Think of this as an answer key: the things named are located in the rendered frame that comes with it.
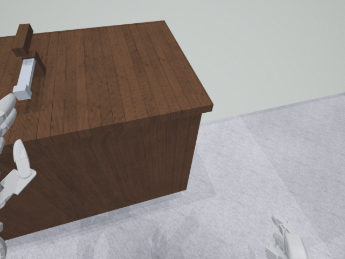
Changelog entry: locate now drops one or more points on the robot right hand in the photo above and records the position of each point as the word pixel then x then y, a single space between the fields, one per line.
pixel 290 247

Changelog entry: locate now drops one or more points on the counter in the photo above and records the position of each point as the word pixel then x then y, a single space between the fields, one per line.
pixel 112 121

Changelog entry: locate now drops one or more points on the robot left hand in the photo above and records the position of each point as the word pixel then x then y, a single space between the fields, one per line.
pixel 16 180

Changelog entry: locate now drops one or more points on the tap lever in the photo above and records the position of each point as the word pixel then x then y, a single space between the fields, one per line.
pixel 22 90

